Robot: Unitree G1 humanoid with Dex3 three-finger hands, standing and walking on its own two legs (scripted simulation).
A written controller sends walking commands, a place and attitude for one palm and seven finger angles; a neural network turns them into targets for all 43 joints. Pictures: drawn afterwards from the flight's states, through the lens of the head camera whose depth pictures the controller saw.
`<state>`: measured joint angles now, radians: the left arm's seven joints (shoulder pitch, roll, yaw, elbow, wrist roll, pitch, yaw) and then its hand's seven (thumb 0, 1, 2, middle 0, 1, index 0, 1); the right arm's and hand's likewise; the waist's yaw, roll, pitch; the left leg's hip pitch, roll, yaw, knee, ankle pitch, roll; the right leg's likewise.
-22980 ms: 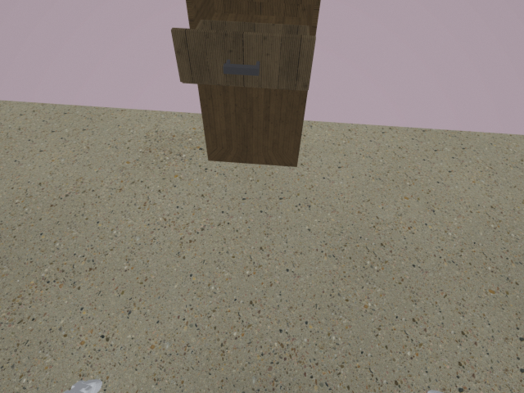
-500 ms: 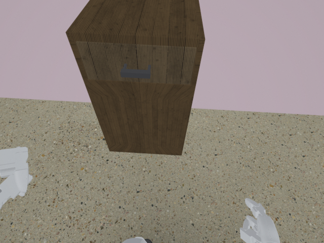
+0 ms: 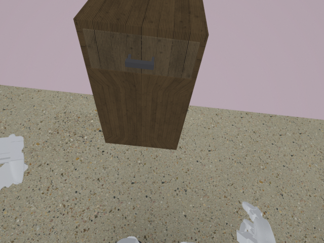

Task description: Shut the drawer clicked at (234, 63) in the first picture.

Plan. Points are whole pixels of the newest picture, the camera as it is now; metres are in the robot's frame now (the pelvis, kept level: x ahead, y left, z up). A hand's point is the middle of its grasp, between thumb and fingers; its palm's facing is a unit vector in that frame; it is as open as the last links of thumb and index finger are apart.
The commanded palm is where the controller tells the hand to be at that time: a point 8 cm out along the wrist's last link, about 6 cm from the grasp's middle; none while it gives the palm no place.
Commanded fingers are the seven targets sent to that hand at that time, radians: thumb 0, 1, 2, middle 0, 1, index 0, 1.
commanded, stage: step back with the hand held close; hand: left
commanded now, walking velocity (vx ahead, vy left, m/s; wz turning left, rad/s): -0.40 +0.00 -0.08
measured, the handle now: (140, 61) +0.79 +0.12 -0.02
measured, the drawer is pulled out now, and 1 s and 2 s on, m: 0.00 0.00 0.00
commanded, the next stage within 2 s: stop stepping back and stand still in 0.16 s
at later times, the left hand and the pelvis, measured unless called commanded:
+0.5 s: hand (17, 232) +0.12 +0.21 +0.17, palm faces +0.27 -0.85 -0.45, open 3.2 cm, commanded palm +0.07 +0.25 +0.19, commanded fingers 0.00 0.90 0.90 -1.40 -1.60 -1.40 -1.60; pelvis -0.08 -0.02 +0.01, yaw -5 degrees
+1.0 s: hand out of the picture +0.10 +0.22 +0.16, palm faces +0.30 -0.84 -0.44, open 3.3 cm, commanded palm +0.06 +0.26 +0.19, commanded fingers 0.00 0.90 0.90 -1.40 -1.60 -1.40 -1.60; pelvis -0.09 -0.01 +0.01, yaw -4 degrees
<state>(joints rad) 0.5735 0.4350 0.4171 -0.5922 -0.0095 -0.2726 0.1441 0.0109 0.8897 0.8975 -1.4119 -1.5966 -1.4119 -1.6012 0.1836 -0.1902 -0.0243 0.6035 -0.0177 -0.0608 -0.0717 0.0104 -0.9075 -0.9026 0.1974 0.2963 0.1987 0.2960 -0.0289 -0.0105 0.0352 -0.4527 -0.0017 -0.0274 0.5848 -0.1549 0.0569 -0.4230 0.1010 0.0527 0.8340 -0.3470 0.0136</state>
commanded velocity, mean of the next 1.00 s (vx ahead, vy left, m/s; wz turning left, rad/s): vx -0.04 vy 0.02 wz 0.00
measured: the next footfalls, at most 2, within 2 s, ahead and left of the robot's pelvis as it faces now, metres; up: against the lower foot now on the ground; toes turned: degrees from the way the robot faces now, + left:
right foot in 0.22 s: -0.13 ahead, -0.12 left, +0.00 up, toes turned -4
left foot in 0.38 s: +0.06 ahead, +0.07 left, +0.00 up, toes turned -5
